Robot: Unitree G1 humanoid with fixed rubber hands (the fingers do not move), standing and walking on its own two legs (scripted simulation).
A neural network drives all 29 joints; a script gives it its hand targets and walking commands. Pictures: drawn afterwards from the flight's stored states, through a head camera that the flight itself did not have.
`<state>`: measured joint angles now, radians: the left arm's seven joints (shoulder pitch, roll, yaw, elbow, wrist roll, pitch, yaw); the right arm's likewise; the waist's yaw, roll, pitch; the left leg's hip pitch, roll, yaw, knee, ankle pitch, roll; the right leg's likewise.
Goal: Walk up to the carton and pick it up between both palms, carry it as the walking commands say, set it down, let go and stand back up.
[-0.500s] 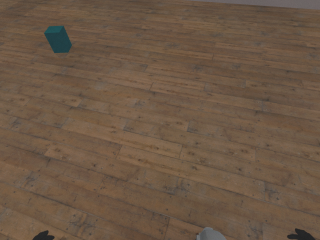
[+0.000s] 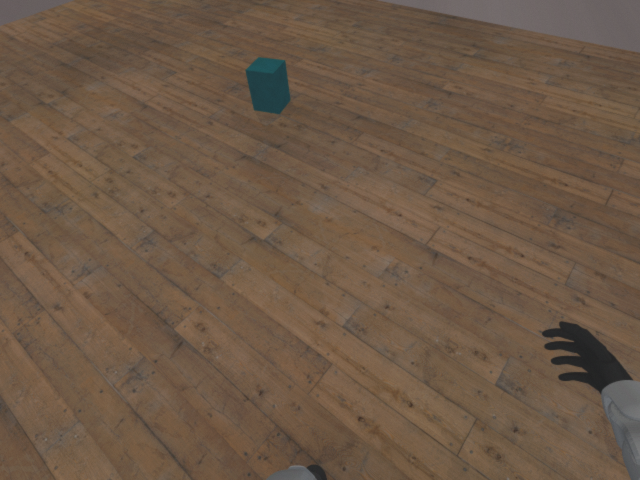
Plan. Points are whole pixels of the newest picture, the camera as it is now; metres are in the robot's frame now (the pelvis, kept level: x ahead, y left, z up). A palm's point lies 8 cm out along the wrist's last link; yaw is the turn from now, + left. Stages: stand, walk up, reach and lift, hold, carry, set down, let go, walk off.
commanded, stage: walk up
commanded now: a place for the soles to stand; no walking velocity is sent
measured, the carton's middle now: (269, 85) +2.17 +0.56 -0.63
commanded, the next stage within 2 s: none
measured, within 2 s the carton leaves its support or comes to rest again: neither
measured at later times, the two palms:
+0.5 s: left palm (120, 288) +0.38 +0.39 -0.02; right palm (550, 267) +0.48 -0.31 -0.07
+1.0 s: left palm (142, 183) +0.67 +0.49 -0.07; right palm (456, 158) +0.74 -0.18 -0.05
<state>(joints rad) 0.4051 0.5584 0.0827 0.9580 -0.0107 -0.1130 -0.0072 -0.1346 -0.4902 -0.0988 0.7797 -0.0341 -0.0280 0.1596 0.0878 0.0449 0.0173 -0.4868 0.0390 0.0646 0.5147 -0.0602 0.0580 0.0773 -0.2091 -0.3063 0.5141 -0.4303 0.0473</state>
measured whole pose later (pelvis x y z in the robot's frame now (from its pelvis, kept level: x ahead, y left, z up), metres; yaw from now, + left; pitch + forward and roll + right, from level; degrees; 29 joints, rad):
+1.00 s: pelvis +0.62 +0.15 +0.02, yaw +5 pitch +0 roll +2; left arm 0.29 0.48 0.05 0.86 0.00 -0.10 -0.04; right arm 0.23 -0.47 -0.09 0.78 -0.01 -0.07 0.09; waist -0.05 -0.03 0.05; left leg -0.18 -0.05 0.14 0.43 -0.25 0.08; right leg -0.52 -0.14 -0.05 0.78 -0.25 -0.01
